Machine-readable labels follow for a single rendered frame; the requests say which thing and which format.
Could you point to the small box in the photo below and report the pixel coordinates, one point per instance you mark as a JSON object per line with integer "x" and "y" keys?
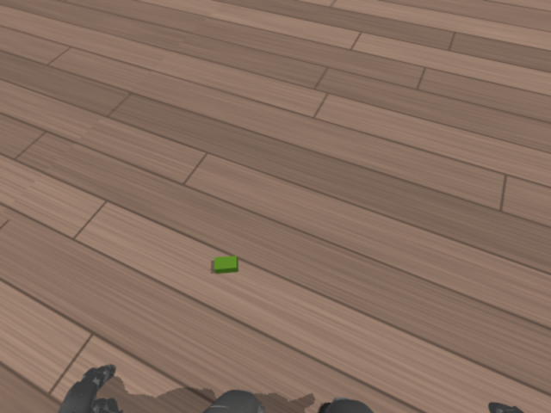
{"x": 225, "y": 264}

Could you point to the left robot hand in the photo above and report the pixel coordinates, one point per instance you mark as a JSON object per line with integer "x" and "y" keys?
{"x": 81, "y": 397}

